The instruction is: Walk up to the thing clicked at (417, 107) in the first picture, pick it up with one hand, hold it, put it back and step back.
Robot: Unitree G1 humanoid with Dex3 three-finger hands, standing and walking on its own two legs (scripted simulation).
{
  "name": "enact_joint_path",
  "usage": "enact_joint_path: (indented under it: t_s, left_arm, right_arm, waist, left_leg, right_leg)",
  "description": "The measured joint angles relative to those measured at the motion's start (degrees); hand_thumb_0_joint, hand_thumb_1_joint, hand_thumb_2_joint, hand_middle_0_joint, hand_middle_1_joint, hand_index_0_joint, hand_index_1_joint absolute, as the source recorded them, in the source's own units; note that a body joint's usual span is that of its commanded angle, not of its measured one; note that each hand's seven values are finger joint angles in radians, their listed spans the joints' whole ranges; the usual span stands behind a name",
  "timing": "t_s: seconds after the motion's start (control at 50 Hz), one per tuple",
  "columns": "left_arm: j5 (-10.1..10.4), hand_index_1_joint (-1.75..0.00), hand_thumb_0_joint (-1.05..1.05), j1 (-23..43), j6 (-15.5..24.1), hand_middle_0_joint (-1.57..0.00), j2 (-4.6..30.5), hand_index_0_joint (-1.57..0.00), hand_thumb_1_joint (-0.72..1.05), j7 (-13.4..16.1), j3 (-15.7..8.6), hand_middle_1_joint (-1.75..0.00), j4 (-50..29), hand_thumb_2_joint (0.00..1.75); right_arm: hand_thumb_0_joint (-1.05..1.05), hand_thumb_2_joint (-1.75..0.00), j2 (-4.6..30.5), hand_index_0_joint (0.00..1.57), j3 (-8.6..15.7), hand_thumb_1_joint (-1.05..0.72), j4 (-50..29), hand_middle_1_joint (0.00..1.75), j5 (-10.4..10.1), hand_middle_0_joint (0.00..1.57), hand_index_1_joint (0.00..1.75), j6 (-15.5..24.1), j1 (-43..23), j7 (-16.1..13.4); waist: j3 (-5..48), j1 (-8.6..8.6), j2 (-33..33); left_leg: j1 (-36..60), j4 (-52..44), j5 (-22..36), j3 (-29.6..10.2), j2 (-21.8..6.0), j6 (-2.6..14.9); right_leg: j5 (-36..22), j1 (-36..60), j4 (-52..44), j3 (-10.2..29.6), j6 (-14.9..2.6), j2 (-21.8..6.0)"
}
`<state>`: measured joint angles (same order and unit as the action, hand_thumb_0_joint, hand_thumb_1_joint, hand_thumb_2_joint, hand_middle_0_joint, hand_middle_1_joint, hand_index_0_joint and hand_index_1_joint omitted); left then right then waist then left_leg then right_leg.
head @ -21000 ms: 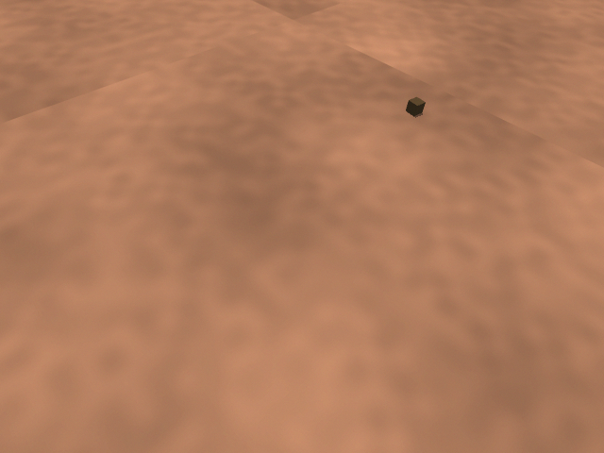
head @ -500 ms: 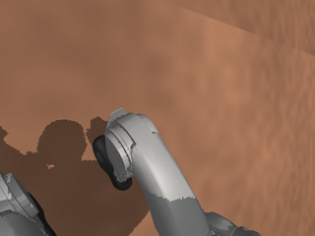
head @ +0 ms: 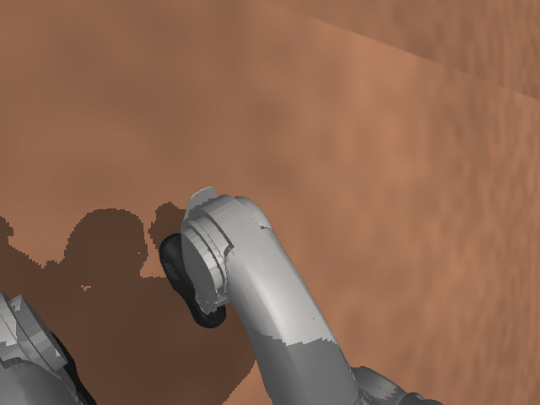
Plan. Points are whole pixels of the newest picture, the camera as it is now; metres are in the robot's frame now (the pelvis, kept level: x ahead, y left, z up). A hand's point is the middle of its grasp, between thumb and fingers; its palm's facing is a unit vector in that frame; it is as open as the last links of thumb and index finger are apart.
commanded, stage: close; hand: left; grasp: from above
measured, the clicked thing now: out of the picture +0.47 +0.36 -0.30
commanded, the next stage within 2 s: settle in 1.74 s
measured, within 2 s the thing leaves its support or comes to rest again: neither
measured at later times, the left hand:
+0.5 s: hand out of the picture +0.46 +0.34 -0.27, palm faces -0.02 -0.46 -0.89, open 12.5 cm
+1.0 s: hand out of the picture +0.46 +0.34 -0.27, palm faces -0.02 -0.45 -0.89, open 11.1 cm
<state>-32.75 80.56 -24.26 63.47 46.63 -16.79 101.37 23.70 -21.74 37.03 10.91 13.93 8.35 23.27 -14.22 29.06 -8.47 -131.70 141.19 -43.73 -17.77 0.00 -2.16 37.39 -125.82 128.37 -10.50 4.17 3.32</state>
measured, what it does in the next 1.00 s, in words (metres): stands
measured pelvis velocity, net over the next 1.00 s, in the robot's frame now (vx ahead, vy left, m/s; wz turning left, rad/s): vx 0.00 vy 0.00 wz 0.00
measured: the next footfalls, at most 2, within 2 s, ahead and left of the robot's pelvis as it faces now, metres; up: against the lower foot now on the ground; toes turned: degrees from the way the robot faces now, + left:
none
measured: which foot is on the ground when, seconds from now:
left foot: down 0.00-1.00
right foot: down 0.00-1.00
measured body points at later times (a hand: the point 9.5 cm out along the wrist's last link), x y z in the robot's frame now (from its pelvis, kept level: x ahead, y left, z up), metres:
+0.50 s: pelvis +0.00 +0.00 +0.00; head +0.32 +0.13 +0.29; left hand +0.46 +0.36 -0.22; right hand -0.01 -0.24 -0.02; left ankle +0.05 +0.13 -0.30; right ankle +0.12 -0.12 -0.30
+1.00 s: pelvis +0.00 +0.00 +0.00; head +0.32 +0.12 +0.29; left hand +0.46 +0.36 -0.22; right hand -0.01 -0.24 -0.02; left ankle +0.05 +0.13 -0.30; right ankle +0.12 -0.12 -0.30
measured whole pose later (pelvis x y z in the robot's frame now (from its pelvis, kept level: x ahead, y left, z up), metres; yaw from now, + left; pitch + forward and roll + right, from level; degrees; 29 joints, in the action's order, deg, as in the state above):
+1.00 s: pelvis +0.00 +0.00 +0.00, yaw +0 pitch +32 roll -17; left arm -32.8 80.8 -23.9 63.4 47.1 -16.7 101.9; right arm 24.0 -21.6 37.5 11.3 14.7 8.1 23.5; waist -14.8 29.2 -8.3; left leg -131.2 140.7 -43.6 -17.6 0.0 -2.2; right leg 37.3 -125.3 128.0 -10.5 4.1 3.1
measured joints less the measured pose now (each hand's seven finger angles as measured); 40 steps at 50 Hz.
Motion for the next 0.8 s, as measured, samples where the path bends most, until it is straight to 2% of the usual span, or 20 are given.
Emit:
enact_joint_path:
  t_s: [0.1, 0.3, 0.42, 0.58, 0.8]
  left_arm:
    - [0.24, -1.05, 0.0, 0.15, -0.36, -0.17, -0.25, -0.13, -0.42, 0.03, 0.1, -1.0, 0.19, 1.14]
    - [-0.65, -1.02, 0.0, -0.13, 0.09, -0.21, -0.13, -0.16, -0.39, -0.2, 0.33, -0.97, 0.8, 1.11]
    - [-0.06, -0.99, 0.0, 0.06, 0.08, -0.24, -0.44, -0.19, -0.35, -0.05, 0.2, -0.94, 0.05, 1.09]
    - [-0.74, -0.96, 0.0, 0.55, 0.02, -0.28, -0.14, -0.23, -0.3, 0.52, 0.13, -0.91, 0.87, 1.08]
    - [0.19, -0.95, 0.0, 0.59, 0.33, -0.34, 0.21, -0.3, -0.21, 0.79, -0.4, -0.9, 1.08, 1.06]
  right_arm:
    - [0.0, -0.9, -0.05, 0.19, -0.01, -0.9, 0.05, 0.3, 0.07, 0.2, 0.3, -0.04, 0.3, 0.1]
    - [0.0, -0.9, -0.08, 0.19, 0.2, -0.9, 0.92, 0.3, 0.25, 0.2, 0.3, 0.33, 0.09, -0.16]
    - [0.0, -0.89, 0.0, 0.19, 0.1, -0.9, 0.75, 0.3, 0.23, 0.2, 0.3, 0.43, 0.16, 0.05]
    - [0.0, -0.89, 0.14, 0.19, 0.2, -0.9, 0.84, 0.3, 0.44, 0.2, 0.3, 0.46, 0.01, 0.01]
    - [0.0, -0.89, 0.46, 0.19, 0.03, -0.9, 0.45, 0.3, 0.47, 0.2, 0.3, 0.75, -0.36, 0.15]
  waist:
    - [0.25, 0.04, 0.14]
    - [-0.13, 0.15, 0.49]
    - [-0.27, 0.12, 0.18]
    - [-0.39, 0.32, 0.01]
    - [-0.76, 0.34, 0.06]
  left_leg:
    - [-0.01, -0.05, 0.19, 0.08, 0.05, 0.05]
    - [0.11, -0.21, 0.29, 0.03, 0.03, 0.23]
    - [0.29, -0.41, 0.24, 0.19, -0.06, 0.18]
    - [0.42, -0.36, 0.16, -0.04, 0.02, -0.1]
    - [0.58, -0.45, 0.02, 0.06, -0.12, -0.06]
  right_leg:
    - [-0.12, 0.04, -0.02, 0.04, 0.04, -0.06]
    - [-0.24, 0.34, -0.37, -0.05, 0.09, -0.05]
    - [-0.2, 0.38, -0.42, 0.08, 0.1, -0.07]
    - [-0.11, 0.43, -0.29, -0.13, -0.14, -0.17]
    - [-0.05, 0.48, -0.33, -0.05, -0.11, -0.14]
